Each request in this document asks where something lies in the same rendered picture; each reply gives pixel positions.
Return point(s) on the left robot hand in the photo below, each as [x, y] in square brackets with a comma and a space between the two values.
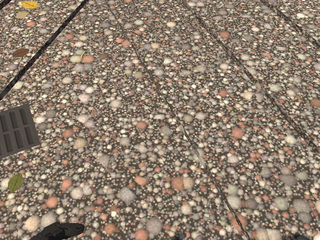
[59, 231]

